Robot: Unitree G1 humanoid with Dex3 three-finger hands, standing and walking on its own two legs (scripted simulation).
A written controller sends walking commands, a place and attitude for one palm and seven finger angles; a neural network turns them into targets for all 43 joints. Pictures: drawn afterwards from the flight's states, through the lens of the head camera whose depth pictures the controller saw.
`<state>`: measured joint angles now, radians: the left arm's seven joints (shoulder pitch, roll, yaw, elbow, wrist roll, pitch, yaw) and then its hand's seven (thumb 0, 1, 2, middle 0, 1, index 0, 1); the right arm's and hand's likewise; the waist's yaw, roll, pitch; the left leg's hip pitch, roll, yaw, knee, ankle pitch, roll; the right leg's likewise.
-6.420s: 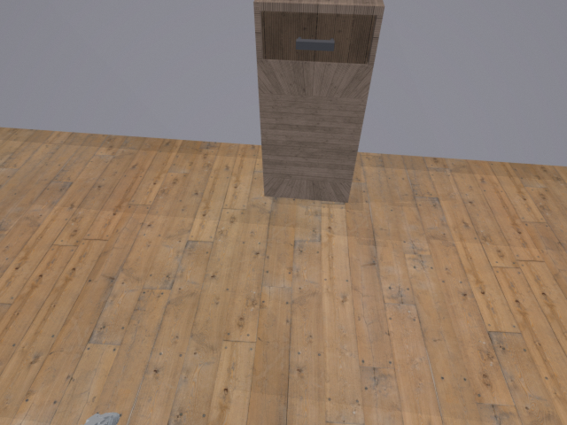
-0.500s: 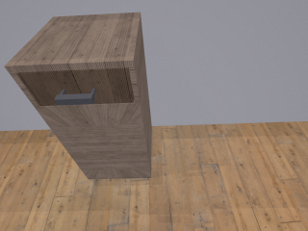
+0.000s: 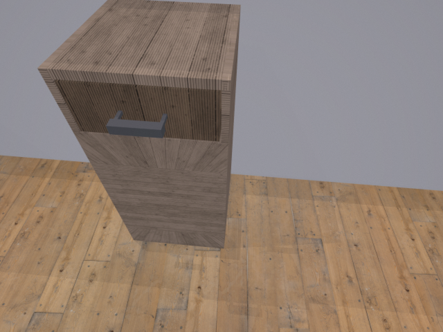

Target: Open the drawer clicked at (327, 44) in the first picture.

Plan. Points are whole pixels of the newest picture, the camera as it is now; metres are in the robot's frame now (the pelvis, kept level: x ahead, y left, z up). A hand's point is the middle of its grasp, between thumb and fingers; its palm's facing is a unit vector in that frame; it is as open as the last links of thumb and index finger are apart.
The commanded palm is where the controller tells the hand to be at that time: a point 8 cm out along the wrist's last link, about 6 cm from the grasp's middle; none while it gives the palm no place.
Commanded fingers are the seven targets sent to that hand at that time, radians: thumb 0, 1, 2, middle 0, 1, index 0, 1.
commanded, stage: come to a stop and stand still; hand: left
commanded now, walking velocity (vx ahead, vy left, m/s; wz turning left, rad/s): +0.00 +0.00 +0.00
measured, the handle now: (139, 122) +0.55 +0.27 +0.03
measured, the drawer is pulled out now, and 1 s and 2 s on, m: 0.00 0.00 0.00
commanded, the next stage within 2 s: look again from close up in 0.32 s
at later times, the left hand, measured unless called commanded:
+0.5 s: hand out of the picture +0.03 +0.19 -0.17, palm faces -0.02 -0.98 -0.21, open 7.3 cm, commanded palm none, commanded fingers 0.00 0.90 0.90 -0.20 -0.30 -0.20 -0.30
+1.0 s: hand out of the picture +0.02 +0.18 -0.17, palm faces -0.01 -0.98 -0.21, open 7.3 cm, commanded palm none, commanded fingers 0.00 0.90 0.90 -0.20 -0.30 -0.20 -0.30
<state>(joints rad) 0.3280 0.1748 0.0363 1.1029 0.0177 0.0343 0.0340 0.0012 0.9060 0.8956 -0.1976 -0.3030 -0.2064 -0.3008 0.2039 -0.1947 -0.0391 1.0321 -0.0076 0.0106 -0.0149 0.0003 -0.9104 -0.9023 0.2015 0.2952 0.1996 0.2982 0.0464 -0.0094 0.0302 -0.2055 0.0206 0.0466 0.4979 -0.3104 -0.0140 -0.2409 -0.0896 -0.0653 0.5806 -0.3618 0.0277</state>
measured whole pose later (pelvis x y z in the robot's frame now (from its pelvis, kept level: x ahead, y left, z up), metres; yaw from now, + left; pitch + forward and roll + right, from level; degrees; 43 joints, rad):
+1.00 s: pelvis +0.01 +0.01 +0.00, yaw -2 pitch -1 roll +1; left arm 0.28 0.15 -0.01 1.11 0.01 -0.01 0.03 0.00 0.92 0.90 -0.19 -0.30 -0.20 -0.30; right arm 0.31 -0.14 0.02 1.11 -0.01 -0.02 -0.03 0.00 -0.91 -0.90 0.20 0.30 0.20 0.30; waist 0.00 0.02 0.02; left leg -0.14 0.02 0.08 0.48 -0.32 -0.01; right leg -0.19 -0.04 -0.05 0.53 -0.32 0.00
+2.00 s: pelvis +0.03 +0.02 +0.01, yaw -2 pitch -1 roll +1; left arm 0.29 0.15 0.00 1.12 0.01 -0.01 0.03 0.00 0.93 0.90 -0.20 -0.30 -0.20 -0.30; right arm 0.31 -0.13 0.02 1.15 -0.01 -0.03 -0.04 0.00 -0.91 -0.90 0.20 0.30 0.20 0.30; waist 0.01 0.00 0.02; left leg -0.11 0.02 0.11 0.43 -0.31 0.00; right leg -0.14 -0.01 -0.11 0.47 -0.32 -0.04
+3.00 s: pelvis +0.03 +0.03 +0.00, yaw -3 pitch -1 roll +1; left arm 0.32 0.11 -0.01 1.13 0.01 -0.02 0.04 0.00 0.91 0.90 -0.19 -0.30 -0.20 -0.30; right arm 0.31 -0.12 0.02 1.15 -0.01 -0.03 -0.04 0.00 -0.91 -0.90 0.20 0.30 0.20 0.30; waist 0.01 0.00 0.02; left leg -0.13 0.01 0.10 0.46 -0.31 0.02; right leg -0.17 -0.02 -0.10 0.49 -0.32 -0.03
